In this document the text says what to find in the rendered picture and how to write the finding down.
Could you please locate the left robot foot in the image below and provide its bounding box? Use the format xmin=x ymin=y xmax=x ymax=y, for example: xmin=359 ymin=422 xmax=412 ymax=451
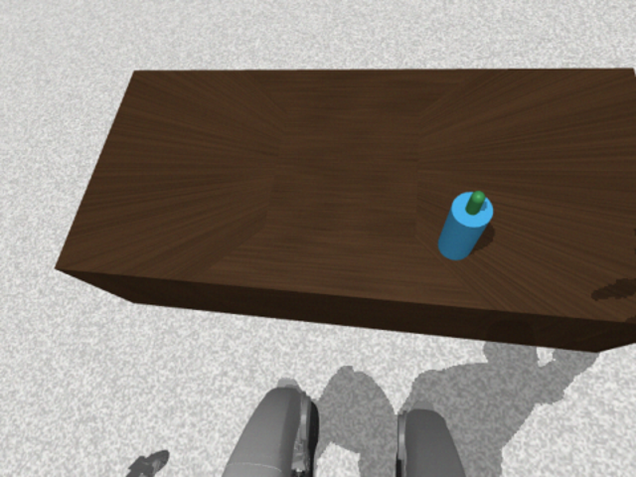
xmin=291 ymin=401 xmax=319 ymax=477

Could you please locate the left robot hand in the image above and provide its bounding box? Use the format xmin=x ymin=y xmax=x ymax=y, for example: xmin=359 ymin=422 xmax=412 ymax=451
xmin=125 ymin=450 xmax=170 ymax=477

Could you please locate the bottle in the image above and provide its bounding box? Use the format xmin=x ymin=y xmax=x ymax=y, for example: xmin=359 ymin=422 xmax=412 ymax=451
xmin=438 ymin=191 xmax=493 ymax=260

